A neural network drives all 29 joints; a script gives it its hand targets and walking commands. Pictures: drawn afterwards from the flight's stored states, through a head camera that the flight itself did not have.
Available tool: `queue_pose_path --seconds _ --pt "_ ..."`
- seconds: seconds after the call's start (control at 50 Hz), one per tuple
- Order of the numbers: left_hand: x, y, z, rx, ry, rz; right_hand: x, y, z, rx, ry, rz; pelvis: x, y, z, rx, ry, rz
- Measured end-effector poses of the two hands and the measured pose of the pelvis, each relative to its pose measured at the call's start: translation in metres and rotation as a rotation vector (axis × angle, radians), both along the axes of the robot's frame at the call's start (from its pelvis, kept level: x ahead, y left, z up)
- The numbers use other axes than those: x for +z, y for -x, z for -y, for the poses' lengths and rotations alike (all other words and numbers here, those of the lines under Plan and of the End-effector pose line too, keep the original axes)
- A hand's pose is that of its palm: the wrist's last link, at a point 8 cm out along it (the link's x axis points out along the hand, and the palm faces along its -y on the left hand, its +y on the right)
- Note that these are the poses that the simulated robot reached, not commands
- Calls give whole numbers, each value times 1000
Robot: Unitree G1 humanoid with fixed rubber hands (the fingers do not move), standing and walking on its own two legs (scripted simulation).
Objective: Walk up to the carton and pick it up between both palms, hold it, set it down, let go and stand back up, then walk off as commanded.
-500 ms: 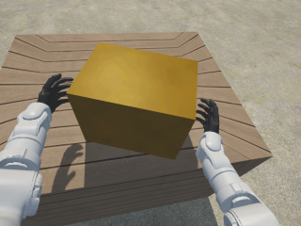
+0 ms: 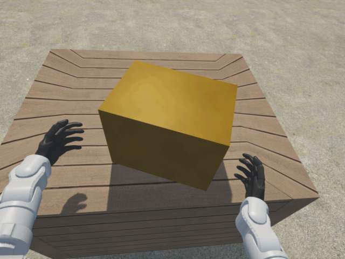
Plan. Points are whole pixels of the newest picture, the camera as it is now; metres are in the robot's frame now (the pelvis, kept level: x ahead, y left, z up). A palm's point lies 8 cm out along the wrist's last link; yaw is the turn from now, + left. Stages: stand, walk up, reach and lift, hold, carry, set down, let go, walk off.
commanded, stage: set down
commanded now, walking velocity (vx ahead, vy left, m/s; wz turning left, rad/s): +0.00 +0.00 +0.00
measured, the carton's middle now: (170, 126) +0.48 -0.03 +0.00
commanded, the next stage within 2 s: none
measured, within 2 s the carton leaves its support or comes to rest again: neither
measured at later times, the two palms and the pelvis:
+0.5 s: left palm (20, 193) +0.28 +0.30 +0.03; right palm (251, 219) +0.20 -0.17 +0.02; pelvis +0.01 +0.01 +0.00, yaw -1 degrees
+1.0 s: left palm out of the picture +0.21 +0.31 +0.04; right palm (259, 239) +0.16 -0.17 +0.03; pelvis +0.01 +0.01 +0.00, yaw -2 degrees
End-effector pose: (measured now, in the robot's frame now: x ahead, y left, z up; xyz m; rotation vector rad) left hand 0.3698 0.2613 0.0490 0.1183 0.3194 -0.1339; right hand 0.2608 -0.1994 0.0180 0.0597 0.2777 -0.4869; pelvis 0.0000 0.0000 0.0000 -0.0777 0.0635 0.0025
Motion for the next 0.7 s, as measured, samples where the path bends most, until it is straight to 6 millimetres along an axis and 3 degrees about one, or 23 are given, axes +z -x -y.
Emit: queue_pose_path --seconds 0.26,0.36,0.46,0.7 --pt "-3 32 -14 12 26 14 8 12 -13 13 -1 -2 0 0 -4 -5 -2 78" --pt "-3 52 -25 17 -3 7 5 32 -18 2 -1 -16 3 -6 -7 -17 2 126" --pt "-17 78 -39 42 -1 -40 -3 53 -24 5 9 -50 2 -7 -11 -19 3 152" --pt "-19 120 -46 26 6 -22 3 74 -30 7 13 -76 2 -9 -16 -27 3 200"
